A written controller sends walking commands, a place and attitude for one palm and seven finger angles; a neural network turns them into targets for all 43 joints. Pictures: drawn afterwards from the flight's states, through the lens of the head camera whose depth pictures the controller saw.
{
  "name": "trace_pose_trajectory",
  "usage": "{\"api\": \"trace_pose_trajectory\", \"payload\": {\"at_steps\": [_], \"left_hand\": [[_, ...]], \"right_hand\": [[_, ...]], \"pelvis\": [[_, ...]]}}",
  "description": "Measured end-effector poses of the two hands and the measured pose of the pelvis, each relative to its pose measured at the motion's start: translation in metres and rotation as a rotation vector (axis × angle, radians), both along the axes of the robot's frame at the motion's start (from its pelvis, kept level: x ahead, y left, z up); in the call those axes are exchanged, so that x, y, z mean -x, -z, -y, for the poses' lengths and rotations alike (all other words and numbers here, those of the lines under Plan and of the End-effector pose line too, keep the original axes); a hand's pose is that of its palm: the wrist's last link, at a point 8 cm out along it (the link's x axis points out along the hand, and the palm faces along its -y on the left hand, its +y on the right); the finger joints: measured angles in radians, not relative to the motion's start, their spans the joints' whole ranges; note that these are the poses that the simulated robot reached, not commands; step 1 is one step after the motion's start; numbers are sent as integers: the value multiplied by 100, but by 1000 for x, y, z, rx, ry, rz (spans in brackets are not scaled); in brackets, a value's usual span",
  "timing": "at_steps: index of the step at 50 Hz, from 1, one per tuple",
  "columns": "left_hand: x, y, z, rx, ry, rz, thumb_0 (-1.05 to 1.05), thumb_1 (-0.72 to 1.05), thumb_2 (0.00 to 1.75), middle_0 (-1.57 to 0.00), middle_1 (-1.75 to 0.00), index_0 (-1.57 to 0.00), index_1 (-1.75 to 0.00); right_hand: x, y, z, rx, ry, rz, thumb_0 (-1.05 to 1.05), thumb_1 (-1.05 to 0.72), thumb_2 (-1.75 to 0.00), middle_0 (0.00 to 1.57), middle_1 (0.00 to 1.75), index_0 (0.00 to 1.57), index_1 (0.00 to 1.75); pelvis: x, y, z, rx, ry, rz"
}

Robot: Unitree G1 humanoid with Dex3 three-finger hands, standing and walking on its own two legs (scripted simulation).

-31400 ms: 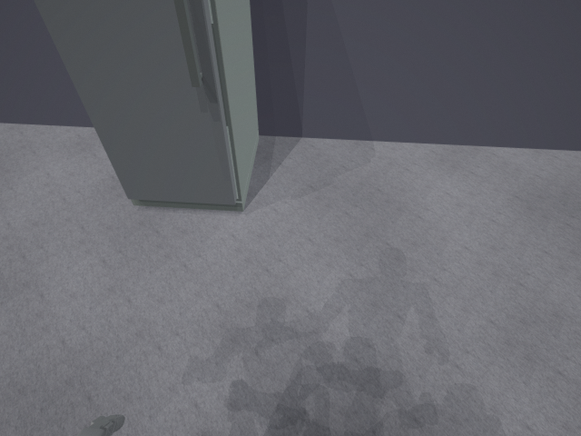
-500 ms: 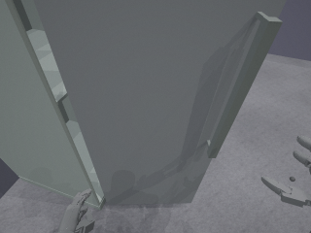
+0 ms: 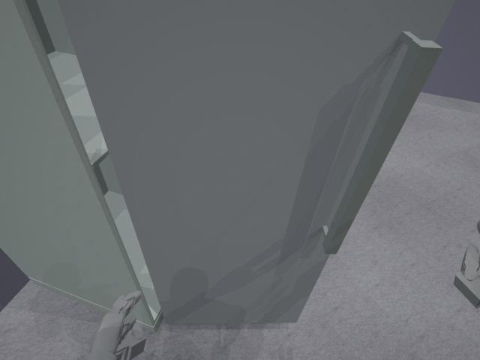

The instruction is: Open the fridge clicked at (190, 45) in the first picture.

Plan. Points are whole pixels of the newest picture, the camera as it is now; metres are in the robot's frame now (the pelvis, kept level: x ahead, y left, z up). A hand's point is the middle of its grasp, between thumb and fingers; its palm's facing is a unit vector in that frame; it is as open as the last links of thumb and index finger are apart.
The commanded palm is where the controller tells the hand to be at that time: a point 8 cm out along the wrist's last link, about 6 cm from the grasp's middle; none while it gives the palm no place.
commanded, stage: draw the hand back to the body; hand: right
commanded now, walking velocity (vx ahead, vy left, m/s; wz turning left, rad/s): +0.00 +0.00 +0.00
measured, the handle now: (358, 169) +0.40 -0.22 +0.14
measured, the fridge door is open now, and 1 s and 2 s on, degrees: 70 70 70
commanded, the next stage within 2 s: step back with the hand held close in 0.20 s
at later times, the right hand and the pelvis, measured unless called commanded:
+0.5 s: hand (459, 278) +0.18 -0.26 +0.16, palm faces +0.43 +0.81 -0.41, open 7.4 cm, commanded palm +0.12 -0.30 +0.17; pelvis -0.02 +0.00 +0.00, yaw +0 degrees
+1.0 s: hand out of the picture +0.11 -0.29 +0.15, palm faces +0.46 +0.79 -0.41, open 7.4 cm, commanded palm +0.05 -0.33 +0.17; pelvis -0.08 -0.02 -0.02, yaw -1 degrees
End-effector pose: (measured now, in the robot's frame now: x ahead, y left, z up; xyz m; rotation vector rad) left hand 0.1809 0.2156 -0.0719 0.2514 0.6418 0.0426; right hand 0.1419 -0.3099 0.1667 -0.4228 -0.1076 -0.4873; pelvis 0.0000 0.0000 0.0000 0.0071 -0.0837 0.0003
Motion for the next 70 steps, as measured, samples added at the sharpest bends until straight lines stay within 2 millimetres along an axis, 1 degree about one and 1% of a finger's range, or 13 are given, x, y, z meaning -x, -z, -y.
{"api": "trace_pose_trajectory", "payload": {"at_steps": [6, 17, 19, 23, 31, 40, 45, 49, 53, 57, 62, 66, 70], "left_hand": [[4, 1, -4, -2, -5, -3, 2, 90, 89, -21, -30, -20, -30], [12, 1, -9, -2, -16, -2, 2, 90, 89, -21, -30, -20, -30], [13, 1, -9, -5, -12, -9, 2, 90, 89, -21, -30, -20, -30], [17, -1, -12, -16, -34, -34, 2, 90, 89, -21, -30, -20, -30], [38, -3, -15, -42, -116, -72, 1, 90, 89, -21, -30, -20, -30], [70, -3, -2, -57, -121, -72, 1, 90, 89, -20, -30, -20, -30], [84, 3, 4, -49, -99, -53, 1, 90, 89, -21, -30, -20, -30], [96, 6, 7, -57, -82, -58, 1, 90, 89, -21, -30, -20, -30], [110, 7, 9, -85, -82, -70, 1, 90, 89, -21, -30, -20, -30], [123, 4, 13, -94, -95, -68, 2, 90, 89, -21, -30, -20, -30], [126, 5, 16, -86, -61, -58, 2, 90, 89, -21, -30, -20, -30], [127, 7, 17, -83, -51, -72, 2, 90, 89, -21, -30, -20, -30], [132, 1, 22, -91, -65, -54, 2, 90, 89, -21, -30, -20, -30]], "right_hand": [[3, 0, -5, -3, -4, -1, 1, -87, -89, 21, 31, 21, 31], [8, -1, -9, -2, -8, 9, 2, -89, -90, 21, 30, 21, 30], [7, -6, -9, 13, -17, 33, 2, -89, -90, 21, 30, 21, 30], [5, -11, -10, 57, -53, 57, 2, -89, -90, 21, 30, 20, 30], [10, -2, -3, 95, -128, -20, 1, -89, -90, 21, 30, 21, 30], [35, -5, 14, 141, -128, 41, 2, -89, -90, 21, 30, 21, 30], [56, -5, 19, 166, -103, 82, 1, -89, -90, 21, 30, 21, 30], [71, -2, 19, 145, -89, 119, 1, -89, -90, 21, 30, 21, 30], [79, -1, 20, 120, -104, 170, 1, -89, -90, 21, 30, 21, 30], [81, -4, 27, 145, -113, 184, 1, -89, -90, 21, 30, 21, 30], [98, -9, 34, 220, -97, 177, 1, -89, -90, 21, 30, 21, 30], [109, -3, 31, 173, -115, 154, 1, -89, -90, 21, 30, 21, 30], [118, 0, 27, 149, -166, 156, 1, -89, -90, 21, 30, 21, 30]], "pelvis": [[2, 0, -3, -1, 1, 6], [8, -1, -7, -3, 1, 17], [10, -1, -6, -10, 8, 5], [15, 0, -3, -19, 10, -37], [29, 1, 11, -14, -8, -78], [56, 7, 22, -16, -4, -76], [71, 13, 23, -27, 6, -72], [80, 16, 24, -41, 9, -73], [88, 17, 29, -51, 6, -70], [96, 15, 31, -69, 33, -67], [104, 19, 27, -57, 48, -111], [119, 17, 30, -69, 32, -104], [129, 16, 35, -73, 27, -88]]}}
